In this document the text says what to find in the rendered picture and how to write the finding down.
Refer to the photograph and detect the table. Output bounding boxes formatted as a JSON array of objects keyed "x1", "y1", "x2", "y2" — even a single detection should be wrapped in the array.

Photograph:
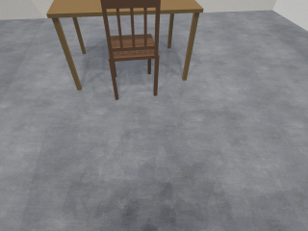
[{"x1": 46, "y1": 0, "x2": 204, "y2": 90}]

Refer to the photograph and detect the chair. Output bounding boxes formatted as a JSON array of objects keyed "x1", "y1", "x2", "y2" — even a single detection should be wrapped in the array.
[{"x1": 100, "y1": 0, "x2": 161, "y2": 100}]

